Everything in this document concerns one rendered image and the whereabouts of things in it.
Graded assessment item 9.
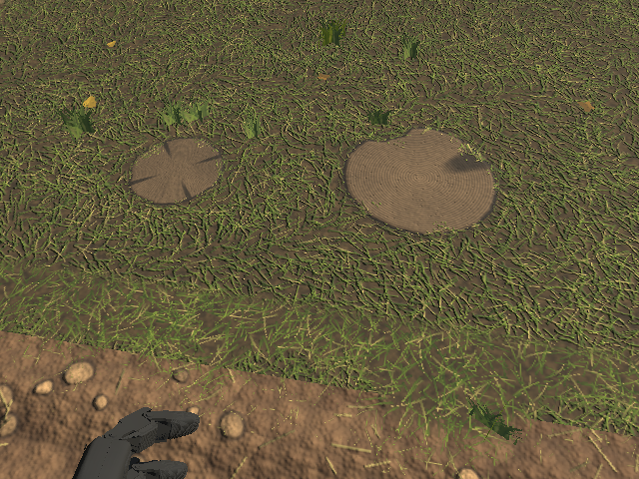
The left robot hand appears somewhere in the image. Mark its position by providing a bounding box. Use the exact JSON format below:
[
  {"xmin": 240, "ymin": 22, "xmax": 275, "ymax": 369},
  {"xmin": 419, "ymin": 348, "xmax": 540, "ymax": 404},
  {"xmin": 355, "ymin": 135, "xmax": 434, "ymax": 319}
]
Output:
[{"xmin": 72, "ymin": 407, "xmax": 200, "ymax": 479}]

